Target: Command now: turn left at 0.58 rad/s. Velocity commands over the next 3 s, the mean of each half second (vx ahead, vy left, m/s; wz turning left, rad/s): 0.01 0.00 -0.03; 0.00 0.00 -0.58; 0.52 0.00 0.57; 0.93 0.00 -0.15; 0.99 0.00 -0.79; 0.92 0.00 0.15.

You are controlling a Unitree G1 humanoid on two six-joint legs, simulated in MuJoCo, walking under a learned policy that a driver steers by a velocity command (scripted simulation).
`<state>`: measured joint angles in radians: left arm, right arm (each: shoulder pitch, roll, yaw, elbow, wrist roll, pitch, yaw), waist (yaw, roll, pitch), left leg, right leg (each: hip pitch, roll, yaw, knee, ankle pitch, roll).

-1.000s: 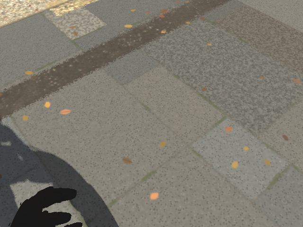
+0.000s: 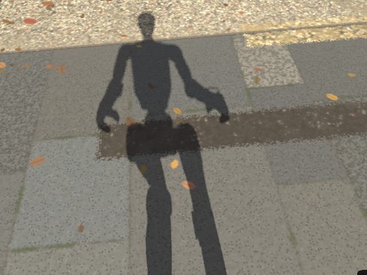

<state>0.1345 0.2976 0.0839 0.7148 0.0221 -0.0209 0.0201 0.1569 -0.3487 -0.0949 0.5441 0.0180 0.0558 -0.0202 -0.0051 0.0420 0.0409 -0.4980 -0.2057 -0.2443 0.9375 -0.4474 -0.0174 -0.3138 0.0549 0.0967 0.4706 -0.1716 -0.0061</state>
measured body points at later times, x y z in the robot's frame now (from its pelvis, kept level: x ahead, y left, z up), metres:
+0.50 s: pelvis -0.01 +0.01 +0.00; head +0.03 +0.02 +0.45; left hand +0.11 +0.30 -0.11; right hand +0.14 -0.27 -0.09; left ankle -0.03 +0.13 -0.74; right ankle -0.01 -0.11 -0.66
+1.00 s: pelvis +0.00 -0.05 +0.00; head +0.02 -0.09 +0.45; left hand +0.27 +0.12 -0.07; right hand +0.02 -0.37 -0.11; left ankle +0.08 +0.09 -0.68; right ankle -0.02 -0.13 -0.74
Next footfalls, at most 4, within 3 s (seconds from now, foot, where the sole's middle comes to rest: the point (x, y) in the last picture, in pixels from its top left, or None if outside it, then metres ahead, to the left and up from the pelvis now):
0.32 left None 0.01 0.13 -0.77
0.70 right None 0.02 -0.14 -0.77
1.38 left None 0.18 0.09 -0.77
1.82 right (207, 221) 0.67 -0.03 -0.77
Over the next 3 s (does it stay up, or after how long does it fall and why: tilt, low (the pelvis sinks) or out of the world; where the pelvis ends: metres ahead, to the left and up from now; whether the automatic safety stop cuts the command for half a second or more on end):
stays up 1.48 -0.31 -0.01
